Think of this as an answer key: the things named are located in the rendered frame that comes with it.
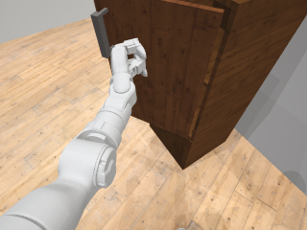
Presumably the robot left hand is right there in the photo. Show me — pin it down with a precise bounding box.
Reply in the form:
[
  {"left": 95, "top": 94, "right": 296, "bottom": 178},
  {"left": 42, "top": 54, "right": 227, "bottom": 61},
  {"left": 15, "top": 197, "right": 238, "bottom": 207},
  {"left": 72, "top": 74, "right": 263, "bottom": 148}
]
[{"left": 110, "top": 38, "right": 148, "bottom": 78}]

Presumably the handle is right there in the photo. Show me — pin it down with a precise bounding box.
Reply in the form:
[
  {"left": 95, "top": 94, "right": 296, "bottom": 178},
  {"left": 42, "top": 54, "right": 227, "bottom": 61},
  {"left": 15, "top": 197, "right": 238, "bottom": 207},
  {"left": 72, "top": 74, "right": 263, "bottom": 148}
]
[{"left": 90, "top": 8, "right": 115, "bottom": 58}]

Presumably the cupboard door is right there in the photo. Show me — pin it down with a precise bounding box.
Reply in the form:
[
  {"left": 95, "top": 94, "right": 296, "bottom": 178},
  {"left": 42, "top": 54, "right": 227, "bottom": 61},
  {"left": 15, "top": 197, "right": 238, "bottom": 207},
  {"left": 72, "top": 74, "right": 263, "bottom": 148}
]
[{"left": 93, "top": 0, "right": 224, "bottom": 139}]

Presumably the left robot forearm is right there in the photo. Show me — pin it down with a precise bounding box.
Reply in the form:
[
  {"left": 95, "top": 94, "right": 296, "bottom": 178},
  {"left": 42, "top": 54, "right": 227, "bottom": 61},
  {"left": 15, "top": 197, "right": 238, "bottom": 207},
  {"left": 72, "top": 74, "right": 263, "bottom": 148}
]
[{"left": 58, "top": 72, "right": 137, "bottom": 174}]

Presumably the left robot upper arm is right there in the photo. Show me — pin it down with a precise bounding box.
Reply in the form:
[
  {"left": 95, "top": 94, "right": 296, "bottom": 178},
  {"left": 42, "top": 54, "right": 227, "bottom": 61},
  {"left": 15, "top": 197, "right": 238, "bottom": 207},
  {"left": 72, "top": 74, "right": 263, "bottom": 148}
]
[{"left": 0, "top": 138, "right": 117, "bottom": 230}]

